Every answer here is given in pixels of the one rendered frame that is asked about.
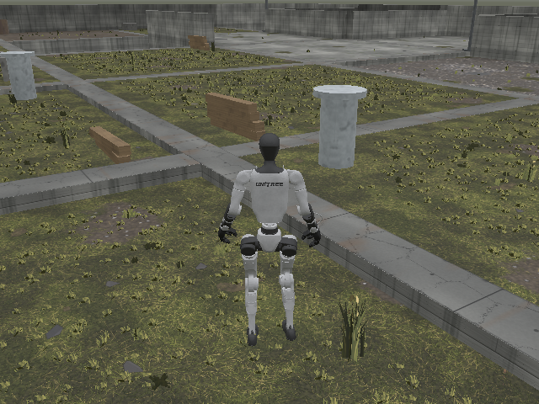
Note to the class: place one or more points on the robot left hand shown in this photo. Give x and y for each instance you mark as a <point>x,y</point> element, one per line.
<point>222,233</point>

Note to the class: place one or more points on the robot left foot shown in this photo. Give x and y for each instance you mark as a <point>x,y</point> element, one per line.
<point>252,339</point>

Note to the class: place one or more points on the right robot upper arm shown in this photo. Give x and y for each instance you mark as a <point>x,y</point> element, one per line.
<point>296,178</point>

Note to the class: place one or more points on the robot left forearm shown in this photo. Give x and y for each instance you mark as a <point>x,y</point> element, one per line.
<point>227,220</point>

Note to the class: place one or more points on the robot right hand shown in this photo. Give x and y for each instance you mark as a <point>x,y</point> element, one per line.
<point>309,235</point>

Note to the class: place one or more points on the robot right forearm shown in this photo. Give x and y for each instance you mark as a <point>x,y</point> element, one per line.
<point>310,221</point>

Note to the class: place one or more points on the left robot upper arm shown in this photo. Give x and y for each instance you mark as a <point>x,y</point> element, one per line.
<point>242,178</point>

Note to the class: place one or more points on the left robot shin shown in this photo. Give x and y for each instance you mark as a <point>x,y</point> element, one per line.
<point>251,307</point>

